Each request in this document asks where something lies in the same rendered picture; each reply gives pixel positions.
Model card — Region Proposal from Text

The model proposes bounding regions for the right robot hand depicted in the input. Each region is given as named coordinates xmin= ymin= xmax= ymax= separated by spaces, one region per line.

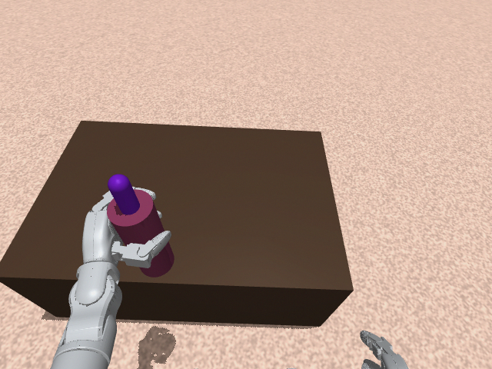
xmin=360 ymin=331 xmax=409 ymax=369

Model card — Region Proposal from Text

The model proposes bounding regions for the left robot arm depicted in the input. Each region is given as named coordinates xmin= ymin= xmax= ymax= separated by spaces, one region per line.
xmin=50 ymin=261 xmax=122 ymax=369

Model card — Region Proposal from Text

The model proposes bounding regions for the bottle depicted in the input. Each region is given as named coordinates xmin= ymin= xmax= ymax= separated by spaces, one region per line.
xmin=107 ymin=174 xmax=175 ymax=278

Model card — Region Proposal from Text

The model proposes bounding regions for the left robot hand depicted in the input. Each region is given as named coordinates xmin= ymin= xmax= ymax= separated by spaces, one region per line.
xmin=82 ymin=187 xmax=171 ymax=268

